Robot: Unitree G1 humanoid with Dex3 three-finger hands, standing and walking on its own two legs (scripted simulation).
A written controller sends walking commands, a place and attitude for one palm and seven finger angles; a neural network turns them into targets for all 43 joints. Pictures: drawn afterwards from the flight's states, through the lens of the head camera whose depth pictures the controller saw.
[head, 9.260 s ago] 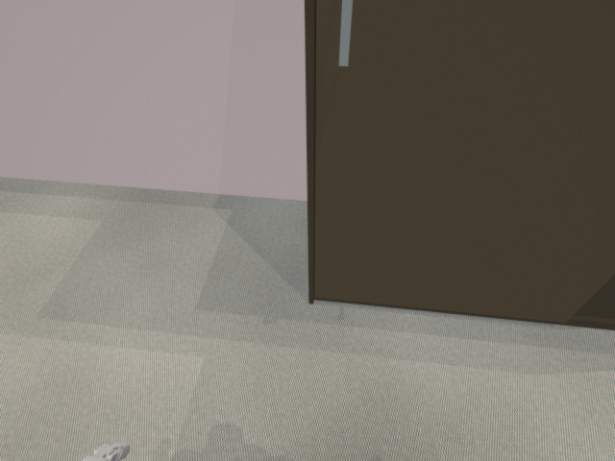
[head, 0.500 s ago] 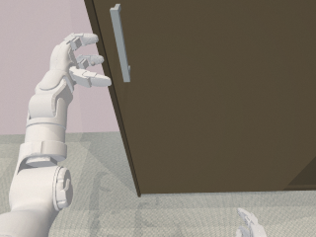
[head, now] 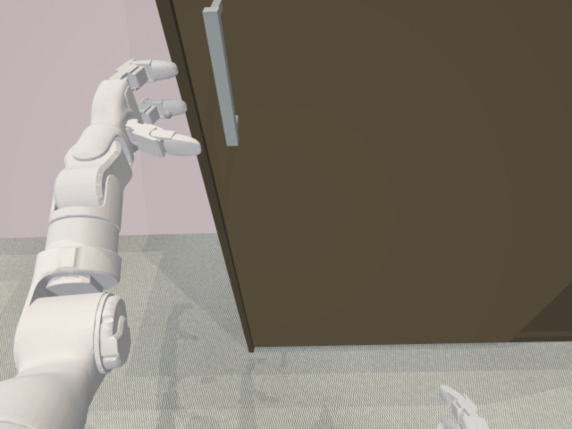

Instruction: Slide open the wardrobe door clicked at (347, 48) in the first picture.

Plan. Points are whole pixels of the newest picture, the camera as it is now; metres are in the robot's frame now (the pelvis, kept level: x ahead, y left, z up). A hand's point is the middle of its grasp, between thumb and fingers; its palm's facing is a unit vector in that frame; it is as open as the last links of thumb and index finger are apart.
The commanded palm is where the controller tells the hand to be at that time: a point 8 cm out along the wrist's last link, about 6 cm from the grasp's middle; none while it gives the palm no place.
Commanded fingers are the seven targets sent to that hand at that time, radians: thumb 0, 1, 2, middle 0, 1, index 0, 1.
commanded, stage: move the hooked fingers beside the handle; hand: left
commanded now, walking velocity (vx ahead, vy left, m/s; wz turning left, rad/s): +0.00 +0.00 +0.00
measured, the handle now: (225, 78) +0.51 +0.11 +0.26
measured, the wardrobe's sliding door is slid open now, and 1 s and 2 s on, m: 0.00 0.00 0.00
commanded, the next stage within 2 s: feel for the door with the fingertips in 1.34 s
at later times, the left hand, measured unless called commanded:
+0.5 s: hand (166, 111) +0.42 +0.17 +0.26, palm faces +0.06 -1.00 -0.02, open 14.0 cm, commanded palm +0.40 +0.21 +0.25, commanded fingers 0.00 -0.50 0.30 -0.30 -1.20 -0.30 -1.20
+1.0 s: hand (170, 115) +0.43 +0.17 +0.25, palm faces +0.06 -1.00 -0.01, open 14.0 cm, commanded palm +0.40 +0.22 +0.25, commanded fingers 0.00 -0.50 0.30 -0.30 -1.20 -0.30 -1.20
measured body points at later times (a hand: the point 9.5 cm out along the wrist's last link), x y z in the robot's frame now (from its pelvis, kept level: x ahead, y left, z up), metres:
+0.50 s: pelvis +0.00 +0.00 +0.00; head -0.01 -0.01 +0.45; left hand +0.41 +0.22 +0.26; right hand +0.16 -0.23 -0.10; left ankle -0.03 +0.12 -0.74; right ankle +0.01 -0.12 -0.74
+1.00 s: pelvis +0.00 +0.00 +0.00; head -0.01 -0.02 +0.45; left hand +0.42 +0.22 +0.25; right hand +0.13 -0.24 -0.11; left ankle -0.03 +0.12 -0.74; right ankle +0.01 -0.12 -0.74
